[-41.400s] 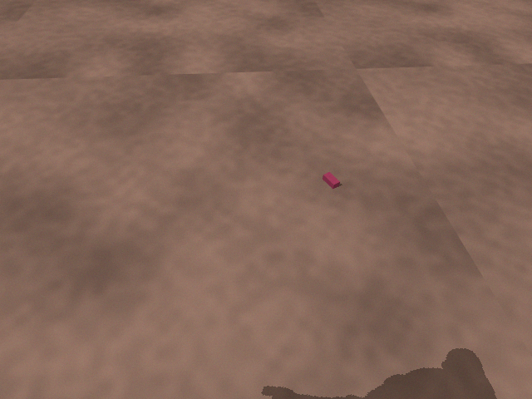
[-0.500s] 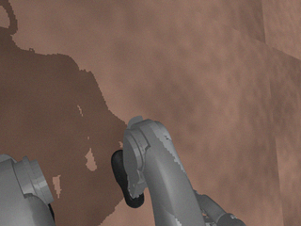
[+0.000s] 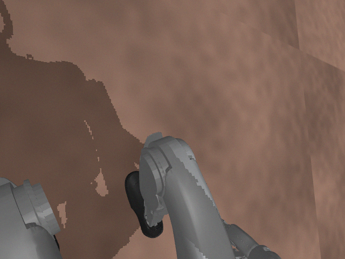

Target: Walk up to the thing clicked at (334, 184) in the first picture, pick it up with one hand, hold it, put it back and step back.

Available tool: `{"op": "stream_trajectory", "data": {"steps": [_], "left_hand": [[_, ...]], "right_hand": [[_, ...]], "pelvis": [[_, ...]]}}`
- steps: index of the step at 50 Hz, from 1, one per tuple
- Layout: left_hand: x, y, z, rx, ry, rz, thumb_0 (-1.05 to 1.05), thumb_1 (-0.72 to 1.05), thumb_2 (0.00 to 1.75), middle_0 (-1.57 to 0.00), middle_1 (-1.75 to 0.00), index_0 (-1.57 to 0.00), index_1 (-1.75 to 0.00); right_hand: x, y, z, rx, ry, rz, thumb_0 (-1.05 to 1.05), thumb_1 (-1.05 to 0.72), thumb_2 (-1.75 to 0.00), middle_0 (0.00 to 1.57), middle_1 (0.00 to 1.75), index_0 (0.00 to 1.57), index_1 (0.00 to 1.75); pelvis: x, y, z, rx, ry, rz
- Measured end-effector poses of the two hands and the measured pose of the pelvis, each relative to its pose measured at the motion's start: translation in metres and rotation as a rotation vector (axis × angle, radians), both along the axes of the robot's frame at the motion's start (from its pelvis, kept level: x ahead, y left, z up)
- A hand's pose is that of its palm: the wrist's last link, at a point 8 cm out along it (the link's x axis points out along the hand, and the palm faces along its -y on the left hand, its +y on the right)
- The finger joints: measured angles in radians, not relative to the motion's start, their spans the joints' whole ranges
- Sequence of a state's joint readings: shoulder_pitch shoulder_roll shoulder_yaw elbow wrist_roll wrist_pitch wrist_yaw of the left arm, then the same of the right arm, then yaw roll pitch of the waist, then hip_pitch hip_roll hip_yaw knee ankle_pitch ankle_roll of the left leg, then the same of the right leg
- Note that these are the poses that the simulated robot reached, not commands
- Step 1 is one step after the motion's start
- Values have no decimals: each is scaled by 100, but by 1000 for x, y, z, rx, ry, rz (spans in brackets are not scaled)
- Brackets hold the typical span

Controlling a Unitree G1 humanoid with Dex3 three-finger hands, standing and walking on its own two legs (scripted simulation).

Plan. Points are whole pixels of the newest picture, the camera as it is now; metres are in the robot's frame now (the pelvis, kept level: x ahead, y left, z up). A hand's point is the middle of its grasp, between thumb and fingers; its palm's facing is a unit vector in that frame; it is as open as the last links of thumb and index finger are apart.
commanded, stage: open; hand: left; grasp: from above
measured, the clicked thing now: out of the picture +0.44 +0.37 -0.28
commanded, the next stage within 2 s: withdraw in 0.32 s
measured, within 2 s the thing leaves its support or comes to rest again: neither
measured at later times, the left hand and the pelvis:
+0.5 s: hand out of the picture +0.43 +0.37 -0.25, palm faces -0.44 -0.20 -0.88, open 12.7 cm; pelvis +0.00 +0.00 +0.00, yaw +0 degrees
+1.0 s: hand out of the picture +0.44 +0.40 -0.09, palm faces -0.41 -0.12 -0.90, open 13.4 cm; pelvis +0.00 -0.01 +0.04, yaw +5 degrees
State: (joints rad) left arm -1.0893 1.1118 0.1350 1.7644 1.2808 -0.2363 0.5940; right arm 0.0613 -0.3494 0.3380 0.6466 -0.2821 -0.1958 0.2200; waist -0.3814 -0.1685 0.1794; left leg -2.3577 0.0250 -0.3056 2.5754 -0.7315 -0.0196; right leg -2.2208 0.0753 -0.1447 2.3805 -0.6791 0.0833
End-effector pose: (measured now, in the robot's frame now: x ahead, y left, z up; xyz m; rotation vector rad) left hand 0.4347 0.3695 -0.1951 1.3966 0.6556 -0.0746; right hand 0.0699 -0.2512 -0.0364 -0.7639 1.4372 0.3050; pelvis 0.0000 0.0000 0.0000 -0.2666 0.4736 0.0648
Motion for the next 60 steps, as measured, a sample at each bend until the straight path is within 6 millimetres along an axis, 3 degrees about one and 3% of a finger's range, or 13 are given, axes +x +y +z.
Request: {"op": "stream_trajectory", "data": {"steps": [29,34,41,48,54,60], "left_hand": [[6,2,4,-1,-13,-25,0,-29,80,-26,-84,-27,-83],[17,10,28,23,-81,-50,0,-32,83,-26,-84,-26,-83],[22,24,100,98,-162,-47,0,-34,85,-24,-84,-24,-84],[12,28,155,102,-48,10,0,-37,89,-21,-87,-21,-87],[0,17,171,52,48,-28,0,-40,92,-19,-90,-19,-90],[-10,11,158,-6,72,-78,0,-39,91,-20,-89,-19,-90]], "right_hand": [[4,2,0,9,-5,3,0,-90,-89,20,30,20,30],[8,-1,-1,5,-14,-24,0,-90,-89,20,30,20,30],[30,-4,-10,66,-75,-93,0,-90,-89,20,30,20,30],[52,-3,-12,130,-171,-161,0,-90,-89,20,30,20,30],[43,-10,-2,93,-162,-204,0,-90,-90,20,30,20,30],[21,-26,8,0,-114,-219,0,-90,-89,20,30,20,30]], "pelvis": [[0,0,2,-2,5,2],[3,-1,3,2,24,5],[8,-2,13,19,85,22],[-1,-4,31,52,95,47],[-9,-8,48,72,95,66],[-13,-12,48,77,89,69]]}}
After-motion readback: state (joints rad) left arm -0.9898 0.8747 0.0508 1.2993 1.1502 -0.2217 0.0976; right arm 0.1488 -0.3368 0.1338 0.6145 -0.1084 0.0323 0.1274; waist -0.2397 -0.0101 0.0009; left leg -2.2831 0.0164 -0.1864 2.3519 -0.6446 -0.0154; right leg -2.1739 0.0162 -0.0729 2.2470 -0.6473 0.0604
